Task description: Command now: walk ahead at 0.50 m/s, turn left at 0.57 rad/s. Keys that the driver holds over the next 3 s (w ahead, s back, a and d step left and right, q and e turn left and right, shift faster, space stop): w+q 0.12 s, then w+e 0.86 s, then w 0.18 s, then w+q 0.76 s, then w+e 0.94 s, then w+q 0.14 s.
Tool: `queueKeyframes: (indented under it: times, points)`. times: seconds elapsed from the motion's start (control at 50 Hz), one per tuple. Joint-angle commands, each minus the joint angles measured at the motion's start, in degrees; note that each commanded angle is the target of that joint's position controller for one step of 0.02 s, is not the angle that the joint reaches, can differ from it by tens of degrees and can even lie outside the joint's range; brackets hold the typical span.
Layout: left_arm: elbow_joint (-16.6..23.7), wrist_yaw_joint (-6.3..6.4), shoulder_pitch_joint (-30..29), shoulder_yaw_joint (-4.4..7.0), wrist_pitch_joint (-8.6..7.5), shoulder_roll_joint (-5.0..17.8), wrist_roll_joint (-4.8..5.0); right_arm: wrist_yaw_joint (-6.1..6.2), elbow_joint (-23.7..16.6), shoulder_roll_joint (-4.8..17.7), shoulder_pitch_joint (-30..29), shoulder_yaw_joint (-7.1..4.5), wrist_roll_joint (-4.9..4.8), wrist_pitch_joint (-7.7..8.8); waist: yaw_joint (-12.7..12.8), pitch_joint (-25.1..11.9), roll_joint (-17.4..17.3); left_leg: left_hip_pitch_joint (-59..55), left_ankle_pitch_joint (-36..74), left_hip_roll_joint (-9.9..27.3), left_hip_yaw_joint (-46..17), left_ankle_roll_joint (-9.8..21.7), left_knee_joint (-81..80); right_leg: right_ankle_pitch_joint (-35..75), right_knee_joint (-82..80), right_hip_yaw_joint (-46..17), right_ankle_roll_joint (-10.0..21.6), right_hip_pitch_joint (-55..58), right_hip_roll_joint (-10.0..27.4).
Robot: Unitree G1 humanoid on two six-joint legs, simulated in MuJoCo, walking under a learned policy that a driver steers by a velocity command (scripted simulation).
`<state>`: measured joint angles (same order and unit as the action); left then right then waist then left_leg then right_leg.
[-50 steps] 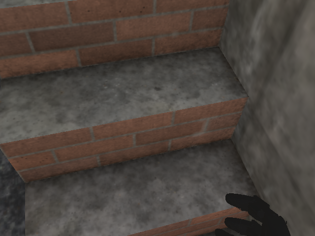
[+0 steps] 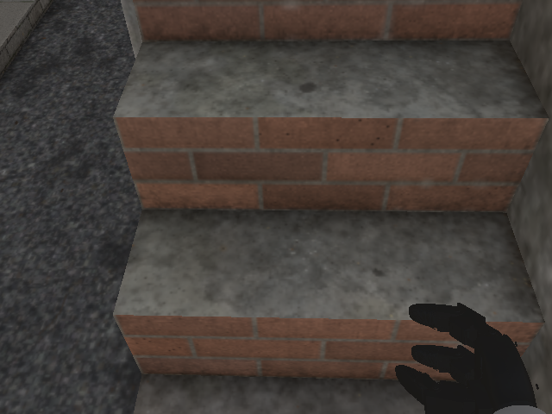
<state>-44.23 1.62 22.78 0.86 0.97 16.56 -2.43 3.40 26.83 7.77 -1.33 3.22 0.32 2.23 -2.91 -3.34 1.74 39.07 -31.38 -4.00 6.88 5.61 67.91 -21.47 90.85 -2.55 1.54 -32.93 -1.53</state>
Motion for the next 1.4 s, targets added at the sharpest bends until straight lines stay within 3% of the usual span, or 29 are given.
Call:
queueKeyframes:
  times: [0.02,0.1,0.18,0.36,0.4,0.44,0.46,0.48,0.5,0.52,0.54,0.58,0.64,0.74,0.78,0.84,0.86,0.88,0.9,0.94,0.96,0.98,1.0,1.06,1.08,1.22,1.32,1.34,1.4]
  points:
    - [21.9,-5.62,-19.7,-5.05,-5.39,-11.9,-3.61,1.56,9.4,5.6,17.7,-3.19,-0.35,3.44,1.8,3.0,-0.6,-19.0,17.8,13.4,-39.1,2.2,-32.1,-15.3,43.5,-7.5,2.9,-34.7,-4.1]
    - [15.1,-2.99,-4.4,-2.2,-3.75,-1.0,3.87,-2.95,5.0,7.1,4.7,-4.49,1.65,3.35,13.6,5.6,-2.2,-0.6,14.9,7.0,-22.2,-0.2,-42.3,1.3,37.6,0.1,-2.8,-18.3,-2.3]
    - [18.0,1.08,-10.7,-2.74,-2.51,-4.2,4.75,-3.59,7.6,9.2,10.8,-3.98,0.93,2.9,10.0,5.8,-9.0,-7.5,23.1,11.2,-20.6,-0.6,-41.5,-2.1,48.6,-1.0,-5.0,-25.7,-2.7]
    - [24.2,0.92,-20.5,-4.13,-0.26,-7.9,2.78,1.4,9.4,16.4,23.0,-6.59,-2.65,2.53,0.1,1.4,-12.1,-33.2,31.3,23.8,-25.8,-0.2,-41.0,-27.3,41.1,-0.7,-5.9,-43.9,3.6]
    - [24.7,0.34,-11.1,-3.72,0.85,-6.5,1.17,0.39,9.1,17.7,9.2,-6.98,-1.69,1.63,9.3,-1.0,-18.8,-18.2,41.7,19.0,-15.7,-3.5,-42.9,-18.6,25.2,6.0,-5.1,-18.1,3.4]
    - [15.4,-0.2,19.0,1.04,0.39,4.2,-2.7,-2.4,7.3,21.0,-8.3,-6.68,-0.81,-0.62,28.7,-11.6,-11.6,-6.1,82.8,12.0,-3.9,-7.6,-13.4,7.7,-17.3,7.6,3.8,28.3,2.2]
    - [12.8,0.17,23.0,2.21,-1.23,2.7,-4.41,-2.81,4.4,21.0,-13.8,-5.53,-3.25,-0.78,32.2,-10.1,-9.6,-5.5,56.6,9.5,-9.4,-10.3,14.2,1.4,-41.3,-12.1,14.2,28.5,10.3]
    - [12.0,2.36,-0.7,0.64,-2.07,8.3,-4.79,-2.5,9.7,9.6,15.9,-6.77,-6.85,-1.64,3.5,-11.8,26.3,2.3,21.7,-3.5,-27.7,-15.3,44.6,29.2,-39.1,-27.7,14.1,25.7,12.9]
    - [13.8,2.29,-2.5,-0.97,-0.2,2.6,-3.17,-3.91,9.2,11.5,15.1,-4.83,-4.41,-0.94,7.3,-8.8,24.7,-4.5,18.0,-0.2,-22.3,-17.5,53.4,25.3,-39.0,-17.8,8.7,7.5,8.0]
    - [16.0,1.89,-11.8,-1.83,0.59,2.4,-1.8,-3.39,10.1,13.8,25.5,-9.24,-7.24,-1.25,-2.4,-13.3,29.8,0.6,18.9,-2.1,-28.1,-17.3,52.4,9.1,-36.8,-15.2,6.5,11.0,11.7]
    - [16.0,1.98,-17.7,-1.66,0.94,2.1,-1.08,-3.24,6.1,13.5,21.2,-7.86,-4.28,-2.94,-3.2,-8.3,30.9,-2.6,19.8,4.1,-17.0,-16.4,51.3,-9.5,-38.0,-15.1,4.5,-5.8,7.7]
    - [16.6,3.57,-23.1,-4.0,-1.62,-5.7,0.9,-2.48,6.0,13.0,14.6,-6.22,-0.21,-5.7,-3.7,1.4,22.8,-2.4,11.2,6.8,-20.0,-13.7,51.0,-18.7,-27.3,-13.7,5.6,-23.1,5.6]
    - [16.5,4.69,-17.1,-2.12,-4.0,-3.9,0.7,-3.03,8.5,12.0,16.4,-5.34,-1.4,-5.08,-3.9,-1.3,-0.1,-6.2,9.6,8.0,-17.8,-6.4,24.7,-15.5,-17.1,-14.1,3.6,-20.6,6.5]
    - [19.4,3.67,-17.4,-0.46,-2.35,-5.7,2.14,-3.22,9.1,1.5,10.3,-1.59,3.04,-4.98,-0.6,-1.8,-8.3,-16.3,34.1,12.2,-6.2,7.7,-36.0,-20.1,4.8,1.2,-1.5,-8.3,-6.0]
    - [19.7,1.81,-9.8,-0.22,-0.19,-9.1,3.09,-5.82,5.0,3.8,-2.7,-0.39,5.56,-3.03,7.6,0.2,-15.9,-6.9,53.4,12.6,-4.3,6.9,-36.3,-17.4,42.6,4.0,-7.9,-4.9,-17.2]
    - [16.8,1.68,2.3,1.21,1.2,-0.9,5.9,-5.2,6.4,16.6,-6.8,-3.84,2.73,0.54,15.7,2.2,-26.1,-17.9,66.5,25.6,-14.9,7.1,-38.4,-8.7,48.9,0.6,-9.3,-18.2,-4.6]
    - [14.9,0.58,3.0,0.25,1.91,0.4,3.91,-2.44,8.5,13.7,-5.0,-4.19,0.83,0.66,14.4,2.7,-24.2,-15.3,55.3,27.6,-22.4,7.4,-31.5,-4.4,19.3,-14.2,-6.6,-12.4,8.5]
    - [10.9,-0.8,8.4,0.68,2.43,1.6,0.29,-2.12,5.8,7.8,-16.3,-2.63,0.84,0.19,20.5,-0.8,-8.6,-8.8,48.1,18.9,-13.0,1.2,-18.8,6.0,-27.5,-13.3,-1.5,6.7,13.9]
    - [7.9,-2.49,-2.7,0.63,2.08,0.8,-2.32,-1.45,7.8,5.9,-7.8,-2.97,-2.64,-1.41,12.3,2.3,4.5,-9.5,43.0,16.0,-5.5,-1.3,-6.8,23.0,-57.1,0.9,4.7,13.1,6.3]
    - [4.4,-1.83,-12.8,-1.44,0.24,-8.1,-1.67,-0.58,11.1,1.4,5.8,-2.64,-1.94,-3.14,3.9,8.3,18.8,-5.9,-10.1,7.5,-1.5,-5.5,33.5,31.8,-76.7,2.2,10.5,12.8,6.8]
    - [6.2,-2.13,-13.5,-0.57,-2.7,1.8,-2.93,-2.81,8.9,3.1,14.1,-3.89,-0.44,-3.23,-3.7,3.5,22.0,0.2,-4.0,5.4,-5.3,-12.5,55.4,91.1,-51.2,-15.9,9.8,11.1,12.9]
    - [8.0,-1.32,-12.4,0.24,-0.9,3.5,-3.08,-3.09,10.8,3.8,16.6,-4.99,-2.06,-3.59,-1.1,-4.1,12.9,4.4,-1.2,4.2,-9.1,-15.7,61.6,77.6,-54.4,-22.6,12.5,14.6,16.8]
    - [8.4,-0.07,-9.1,1.42,1.08,3.1,-0.76,-3.59,8.7,6.5,12.2,-3.85,-2.38,-4.43,2.9,-0.9,7.9,4.0,4.8,6.8,-13.7,-17.4,50.0,45.3,-58.8,-30.7,13.4,10.5,16.0]
    - [8.9,2.91,-11.0,0.98,0.25,2.8,-2.15,0.59,8.5,9.8,2.8,-5.09,-1.02,-10.02,2.9,11.9,1.5,11.1,10.7,9.3,-19.8,-15.9,24.6,-6.6,-61.5,-39.6,11.9,7.3,21.3]
    - [8.6,3.37,-11.1,1.36,-0.23,1.9,-3.92,0.12,10.5,11.7,3.2,-5.93,-0.69,-10.64,4.1,9.7,0.4,8.2,12.0,8.6,-20.5,-16.2,26.2,-8.6,-59.2,-36.6,12.0,7.2,20.6]
    - [13.8,6.03,-11.1,-0.53,2.24,-2.4,-1.02,1.84,11.5,10.1,13.4,-5.77,0.01,-8.93,2.6,-2.6,5.4,-4.3,22.0,-0.2,-8.2,-18.4,27.2,11.4,-45.2,-11.4,7.2,2.0,12.1]
    - [23.0,5.42,-18.6,-1.32,1.95,-4.7,0.29,0.71,16.9,8.9,32.9,-4.65,1.24,-6.55,-2.2,4.0,3.1,-15.4,25.5,4.9,-5.1,-3.0,-39.1,1.0,-20.5,6.8,-1.7,-4.6,4.1]
    - [23.4,5.44,-19.2,-1.39,1.94,-6.4,0.25,-1.74,19.6,10.4,28.9,-4.9,1.89,-5.13,0.7,6.6,-12.5,-12.4,52.7,2.6,5.1,-3.1,-51.3,5.1,-16.3,12.7,-2.2,1.5,2.2]
    - [16.1,3.14,1.0,0.25,3.35,-5.1,2.15,-4.01,17.3,1.9,12.4,-1.91,-0.62,-5.96,15.3,8.8,-7.3,-18.0,52.5,12.8,-7.5,2.8,-79.6,-16.9,11.1,5.1,2.2,-1.3,-2.2]
